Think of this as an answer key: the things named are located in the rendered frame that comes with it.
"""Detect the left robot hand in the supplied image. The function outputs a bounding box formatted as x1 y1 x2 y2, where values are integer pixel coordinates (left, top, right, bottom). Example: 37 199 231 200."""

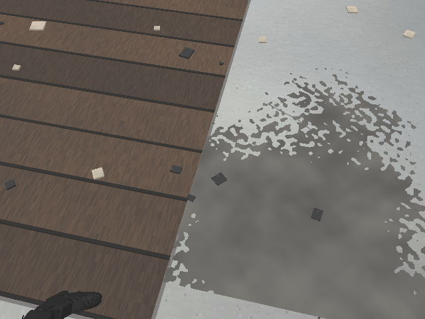
22 290 102 319

